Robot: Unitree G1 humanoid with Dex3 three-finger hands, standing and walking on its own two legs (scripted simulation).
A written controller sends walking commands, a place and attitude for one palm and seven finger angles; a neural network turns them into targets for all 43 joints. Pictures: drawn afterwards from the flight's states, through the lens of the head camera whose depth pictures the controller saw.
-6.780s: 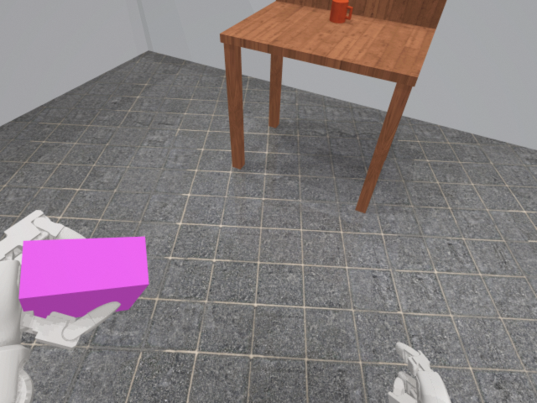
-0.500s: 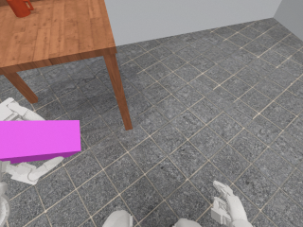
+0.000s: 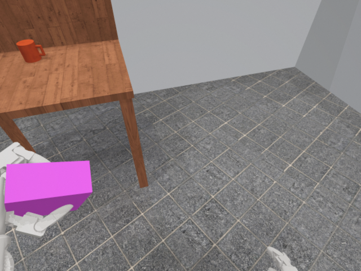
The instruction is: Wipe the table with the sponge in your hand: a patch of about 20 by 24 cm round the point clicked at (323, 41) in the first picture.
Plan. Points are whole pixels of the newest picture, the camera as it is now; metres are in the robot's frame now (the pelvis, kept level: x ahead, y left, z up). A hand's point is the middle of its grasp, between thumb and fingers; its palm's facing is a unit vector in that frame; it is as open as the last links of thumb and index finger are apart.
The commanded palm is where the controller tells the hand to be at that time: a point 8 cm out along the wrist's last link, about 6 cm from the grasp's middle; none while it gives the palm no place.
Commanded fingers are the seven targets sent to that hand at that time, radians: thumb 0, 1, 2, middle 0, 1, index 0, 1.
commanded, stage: take the last steps up to it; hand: left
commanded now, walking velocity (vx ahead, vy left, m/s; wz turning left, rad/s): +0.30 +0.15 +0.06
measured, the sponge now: (59, 190) +0.21 +0.23 +0.15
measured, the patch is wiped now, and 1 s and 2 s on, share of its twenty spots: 0.00 0.00 0.00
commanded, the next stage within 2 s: come to a stop and stand still in 1.32 s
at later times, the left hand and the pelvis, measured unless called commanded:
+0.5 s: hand (39, 149) +0.29 +0.30 +0.16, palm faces +0.41 -0.78 -0.46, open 9.9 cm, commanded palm +0.22 +0.33 +0.18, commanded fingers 0.00 0.10 1.30 -1.20 -1.60 -1.20 -1.60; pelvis +0.07 +0.05 -0.01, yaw +1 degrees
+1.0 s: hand (59, 117) +0.39 +0.31 +0.16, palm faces +0.36 -0.78 -0.51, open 9.8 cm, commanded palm +0.33 +0.36 +0.18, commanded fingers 0.00 0.10 1.30 -1.20 -1.60 -1.20 -1.60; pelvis +0.18 +0.07 +0.01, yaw +3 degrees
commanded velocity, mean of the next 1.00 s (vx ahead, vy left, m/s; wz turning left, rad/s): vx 0.30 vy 0.15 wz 0.04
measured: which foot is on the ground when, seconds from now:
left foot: down 0.00-0.06, up 0.08-0.38, down 0.40-0.72, up 0.74-1.00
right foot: up 0.00-0.02, down 0.04-0.42, up 0.44-0.70, down 0.72-1.00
